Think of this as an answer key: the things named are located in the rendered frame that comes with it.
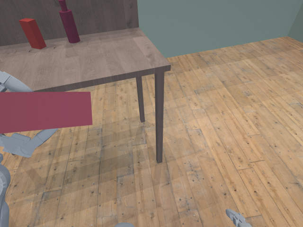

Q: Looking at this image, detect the robot left hand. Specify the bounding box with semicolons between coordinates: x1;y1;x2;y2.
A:
0;71;58;158

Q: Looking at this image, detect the sponge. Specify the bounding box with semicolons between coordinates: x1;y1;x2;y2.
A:
0;92;92;134

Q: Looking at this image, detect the left robot forearm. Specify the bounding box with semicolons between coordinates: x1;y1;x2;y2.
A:
0;153;11;227

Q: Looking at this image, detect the table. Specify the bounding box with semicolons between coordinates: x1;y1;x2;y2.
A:
0;0;171;163

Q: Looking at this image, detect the robot right hand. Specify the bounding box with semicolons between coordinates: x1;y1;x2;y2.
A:
226;209;252;227

